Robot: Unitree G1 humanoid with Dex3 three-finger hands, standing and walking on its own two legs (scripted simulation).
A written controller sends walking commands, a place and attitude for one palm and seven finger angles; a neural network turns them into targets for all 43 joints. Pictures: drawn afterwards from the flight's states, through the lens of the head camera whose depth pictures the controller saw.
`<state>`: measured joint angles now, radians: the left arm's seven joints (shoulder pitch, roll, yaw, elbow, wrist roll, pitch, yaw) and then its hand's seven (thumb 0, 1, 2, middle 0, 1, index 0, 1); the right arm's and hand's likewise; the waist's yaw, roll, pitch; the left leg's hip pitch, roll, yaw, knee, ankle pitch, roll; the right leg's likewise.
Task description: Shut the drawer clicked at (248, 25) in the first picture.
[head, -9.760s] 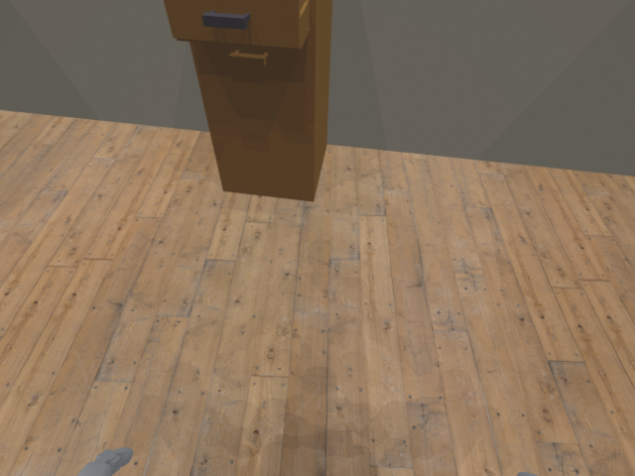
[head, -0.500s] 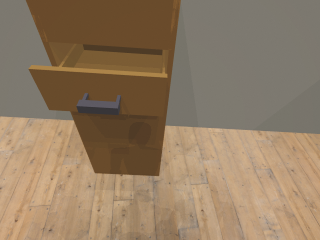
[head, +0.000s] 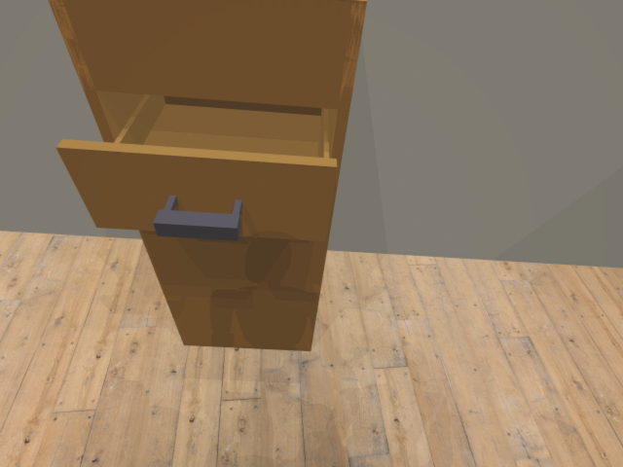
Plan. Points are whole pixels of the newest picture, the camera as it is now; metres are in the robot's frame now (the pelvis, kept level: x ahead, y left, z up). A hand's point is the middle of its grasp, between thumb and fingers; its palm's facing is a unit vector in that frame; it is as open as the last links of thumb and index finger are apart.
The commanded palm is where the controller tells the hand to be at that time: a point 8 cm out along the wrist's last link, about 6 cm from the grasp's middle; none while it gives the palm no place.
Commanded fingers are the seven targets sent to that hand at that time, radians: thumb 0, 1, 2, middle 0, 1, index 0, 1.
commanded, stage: come to a stop and stand still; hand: left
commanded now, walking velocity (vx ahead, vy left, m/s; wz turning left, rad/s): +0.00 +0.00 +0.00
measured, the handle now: (202, 214) +0.44 +0.20 +0.07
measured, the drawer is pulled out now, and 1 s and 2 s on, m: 0.15 0.15 0.15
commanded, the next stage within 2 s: look again from close up in 0.36 s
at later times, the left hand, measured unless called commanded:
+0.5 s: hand out of the picture +0.01 +0.17 -0.18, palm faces +0.00 -0.99 -0.14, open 7.4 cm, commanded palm none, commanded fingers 0.00 0.90 0.90 -0.20 -0.30 -0.20 -0.30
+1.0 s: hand out of the picture +0.00 +0.16 -0.18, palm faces +0.00 -0.99 -0.12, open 7.4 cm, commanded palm none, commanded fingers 0.00 0.90 0.90 -0.20 -0.30 -0.20 -0.30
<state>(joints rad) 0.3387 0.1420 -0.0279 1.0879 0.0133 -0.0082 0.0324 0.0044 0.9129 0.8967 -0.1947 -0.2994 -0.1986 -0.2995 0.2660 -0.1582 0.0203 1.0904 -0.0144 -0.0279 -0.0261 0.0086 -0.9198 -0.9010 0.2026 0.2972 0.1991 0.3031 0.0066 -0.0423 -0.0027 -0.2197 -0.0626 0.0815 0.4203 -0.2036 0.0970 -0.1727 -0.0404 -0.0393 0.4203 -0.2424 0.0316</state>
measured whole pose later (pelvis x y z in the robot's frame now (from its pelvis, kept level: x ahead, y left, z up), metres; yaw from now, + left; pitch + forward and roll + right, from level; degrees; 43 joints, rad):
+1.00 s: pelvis +0.02 +0.01 +0.00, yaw -1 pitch -1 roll +0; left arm 0.34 0.14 -0.03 1.12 0.01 0.00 0.04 0.00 0.91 0.90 -0.19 -0.30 -0.20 -0.30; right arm 0.30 -0.13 0.02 1.14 -0.01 -0.04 -0.03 0.01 -0.91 -0.90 0.20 0.30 0.20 0.30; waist 0.00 -0.05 0.01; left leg -0.16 -0.08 0.10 0.37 -0.21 0.11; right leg -0.13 -0.06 -0.02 0.39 -0.25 0.05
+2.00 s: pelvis +0.04 -0.05 -0.03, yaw -1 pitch +7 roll +1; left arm 0.45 0.25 0.28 -0.19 -0.33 -0.17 -0.19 0.02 0.90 0.90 -0.94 -1.11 -0.95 -1.11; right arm 0.30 -0.23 0.03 0.57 0.05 -0.17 -0.05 0.02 -0.90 -0.90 0.21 0.30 0.20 0.30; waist 0.00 0.01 -0.10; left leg -0.46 -0.02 0.01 0.75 -0.41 0.01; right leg -0.46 0.08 -0.04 0.75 -0.41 -0.07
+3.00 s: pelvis +0.01 -0.02 -0.01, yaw +1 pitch -4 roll +0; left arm 0.21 0.25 0.17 -0.45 -0.26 0.23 -0.10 0.02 0.90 0.90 -1.40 -1.60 -1.40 -1.60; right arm 0.20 -0.25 0.08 0.61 0.05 -0.18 -0.07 0.02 -0.90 -0.90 0.20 0.30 0.20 0.30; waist 0.05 0.04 -0.05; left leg -0.19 -0.07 -0.01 0.53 -0.27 0.06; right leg -0.18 0.03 -0.05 0.52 -0.28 -0.04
